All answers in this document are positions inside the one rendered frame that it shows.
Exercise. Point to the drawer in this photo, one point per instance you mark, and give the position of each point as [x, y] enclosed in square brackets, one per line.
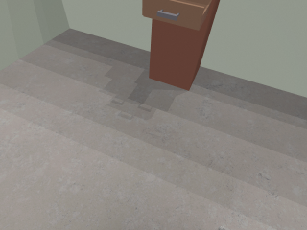
[192, 13]

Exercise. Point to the cabinet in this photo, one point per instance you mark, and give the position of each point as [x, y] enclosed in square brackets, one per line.
[176, 52]

